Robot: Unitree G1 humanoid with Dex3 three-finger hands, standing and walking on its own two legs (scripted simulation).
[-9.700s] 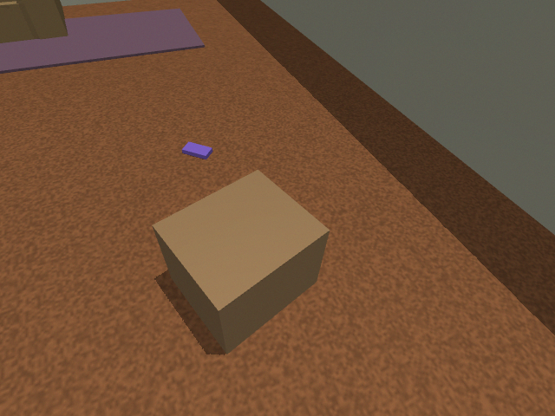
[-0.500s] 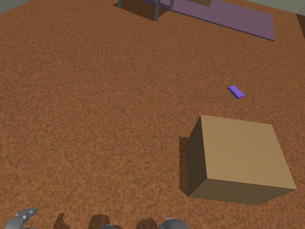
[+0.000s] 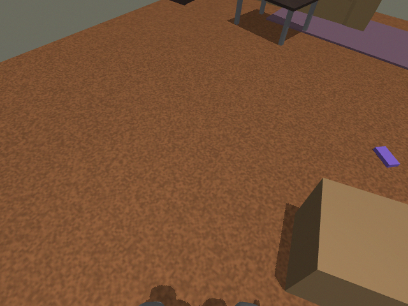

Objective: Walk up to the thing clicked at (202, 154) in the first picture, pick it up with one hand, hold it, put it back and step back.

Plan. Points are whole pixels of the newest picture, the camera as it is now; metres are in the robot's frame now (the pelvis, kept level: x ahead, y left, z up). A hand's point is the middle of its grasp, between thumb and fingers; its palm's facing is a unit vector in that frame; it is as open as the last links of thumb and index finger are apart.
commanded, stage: walk up
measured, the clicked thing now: (386, 156) +1.12 -1.22 -0.73
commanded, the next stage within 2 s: stand in 0.90 s
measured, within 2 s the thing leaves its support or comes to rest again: neither
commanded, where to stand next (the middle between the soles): +0.07 +0.00 m, yaw +5 degrees
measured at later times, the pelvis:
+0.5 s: pelvis +0.02 -0.01 +0.02, yaw +6 degrees
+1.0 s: pelvis +0.02 -0.02 +0.03, yaw +8 degrees
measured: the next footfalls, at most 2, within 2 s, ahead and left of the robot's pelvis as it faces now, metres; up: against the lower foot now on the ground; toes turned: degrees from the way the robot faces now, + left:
none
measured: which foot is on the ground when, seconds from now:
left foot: down 0.00-1.00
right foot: down 0.00-1.00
